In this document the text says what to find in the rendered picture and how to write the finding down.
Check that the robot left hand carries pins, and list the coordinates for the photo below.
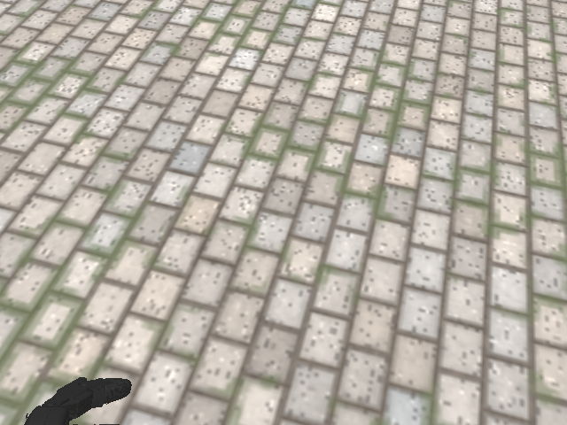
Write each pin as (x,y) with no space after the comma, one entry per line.
(76,398)

